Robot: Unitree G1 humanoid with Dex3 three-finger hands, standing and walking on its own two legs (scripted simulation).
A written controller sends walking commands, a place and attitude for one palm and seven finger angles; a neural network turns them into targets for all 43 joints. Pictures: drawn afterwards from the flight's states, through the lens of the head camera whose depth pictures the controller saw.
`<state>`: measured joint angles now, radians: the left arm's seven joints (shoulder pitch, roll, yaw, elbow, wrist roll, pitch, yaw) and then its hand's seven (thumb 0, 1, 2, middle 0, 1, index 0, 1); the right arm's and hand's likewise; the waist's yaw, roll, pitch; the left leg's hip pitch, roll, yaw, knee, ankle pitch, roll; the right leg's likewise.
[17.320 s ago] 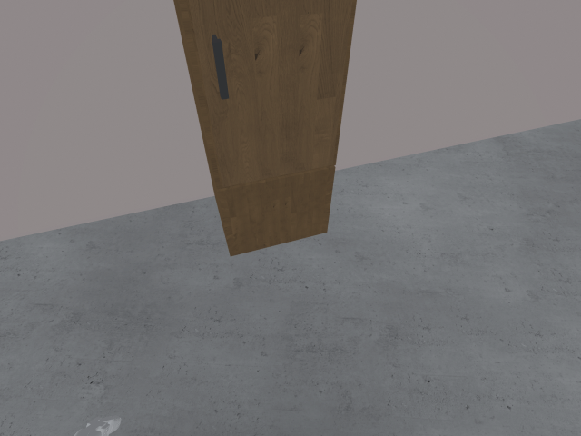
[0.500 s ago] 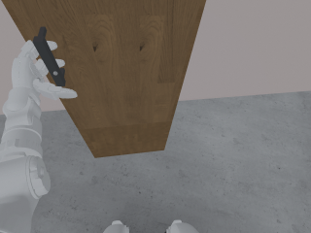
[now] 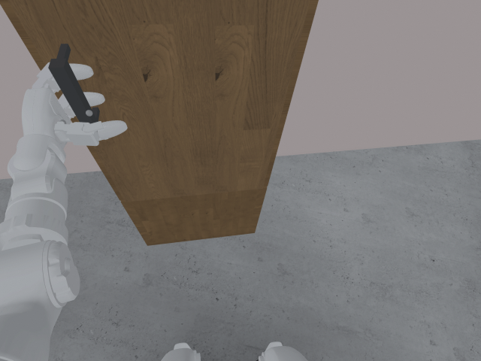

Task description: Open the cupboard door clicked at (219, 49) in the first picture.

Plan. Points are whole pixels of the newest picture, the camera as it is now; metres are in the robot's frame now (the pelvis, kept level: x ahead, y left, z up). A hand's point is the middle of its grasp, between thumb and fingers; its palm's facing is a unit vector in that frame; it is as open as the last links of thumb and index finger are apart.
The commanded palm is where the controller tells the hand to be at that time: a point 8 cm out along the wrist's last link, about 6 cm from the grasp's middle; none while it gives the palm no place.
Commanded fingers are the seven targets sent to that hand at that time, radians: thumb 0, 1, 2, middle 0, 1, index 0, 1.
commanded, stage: close the thumb around the handle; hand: left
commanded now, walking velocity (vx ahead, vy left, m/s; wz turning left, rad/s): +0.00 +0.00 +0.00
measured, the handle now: (80, 93) +0.53 +0.24 +0.11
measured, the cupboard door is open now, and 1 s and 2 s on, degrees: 0 16 39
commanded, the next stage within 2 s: pull the door open along its arc in 0.42 s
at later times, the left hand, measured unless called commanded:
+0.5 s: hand (95, 113) +0.49 +0.21 +0.11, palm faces +0.08 -1.00 +0.00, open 5.3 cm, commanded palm +0.46 +0.26 +0.11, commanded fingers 0.00 0.90 0.90 -0.40 -1.35 -0.40 -1.35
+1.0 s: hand (105, 164) +0.39 +0.18 +0.11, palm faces +0.08 -1.00 +0.04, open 5.6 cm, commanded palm +0.32 +0.23 +0.11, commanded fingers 0.00 0.90 0.90 -0.40 -1.35 -0.40 -1.35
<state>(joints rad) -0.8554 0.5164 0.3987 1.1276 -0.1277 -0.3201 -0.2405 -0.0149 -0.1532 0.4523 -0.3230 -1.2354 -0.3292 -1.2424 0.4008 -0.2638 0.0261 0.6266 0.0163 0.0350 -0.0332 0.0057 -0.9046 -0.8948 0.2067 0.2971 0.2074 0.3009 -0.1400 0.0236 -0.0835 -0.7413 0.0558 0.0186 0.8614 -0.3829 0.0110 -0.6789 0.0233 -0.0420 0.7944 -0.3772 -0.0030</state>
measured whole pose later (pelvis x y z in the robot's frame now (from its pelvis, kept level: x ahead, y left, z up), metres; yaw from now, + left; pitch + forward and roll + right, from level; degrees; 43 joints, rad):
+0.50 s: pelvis +0.01 +0.00 +0.00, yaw +0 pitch +15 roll -2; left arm -0.83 0.50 0.40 1.11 -0.12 -0.31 -0.23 0.01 0.79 0.85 -0.38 -1.34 -0.39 -1.35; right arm 0.39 -0.27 0.02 0.62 0.02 0.05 -0.03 0.01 -0.90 -0.89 0.21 0.30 0.21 0.30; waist -0.14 0.03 -0.09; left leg -0.72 0.06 0.02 0.85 -0.39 0.01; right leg -0.66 0.03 -0.04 0.79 -0.39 -0.01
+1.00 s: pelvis +0.02 +0.00 +0.01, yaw -1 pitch +10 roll -1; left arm -0.26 0.24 0.26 0.44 -0.24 -0.20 -0.12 0.01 0.76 0.77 -0.37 -1.35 -0.37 -1.35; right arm 0.34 -0.25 0.00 0.55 0.05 0.02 0.00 0.01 -0.91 -0.90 0.20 0.30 0.21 0.30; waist -0.05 0.05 -0.12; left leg -0.55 0.05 0.06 0.76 -0.38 0.01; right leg -0.51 0.02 0.00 0.72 -0.38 0.00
